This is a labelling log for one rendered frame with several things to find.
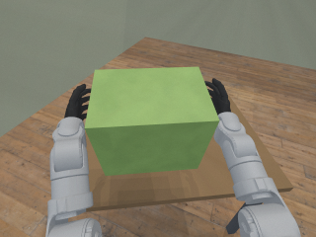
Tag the robot right hand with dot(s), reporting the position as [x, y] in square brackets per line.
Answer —
[219, 96]

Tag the robot left hand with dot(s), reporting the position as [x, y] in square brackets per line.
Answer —
[74, 108]

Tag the right robot forearm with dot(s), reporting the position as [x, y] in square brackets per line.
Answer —
[251, 182]

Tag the carton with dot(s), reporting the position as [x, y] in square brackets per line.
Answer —
[146, 120]

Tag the table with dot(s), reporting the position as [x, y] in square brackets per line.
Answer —
[211, 180]

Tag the left robot forearm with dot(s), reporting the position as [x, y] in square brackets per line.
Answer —
[69, 170]

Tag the left robot upper arm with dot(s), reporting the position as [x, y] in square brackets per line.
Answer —
[87, 227]

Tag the right robot upper arm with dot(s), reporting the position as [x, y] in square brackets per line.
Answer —
[266, 220]

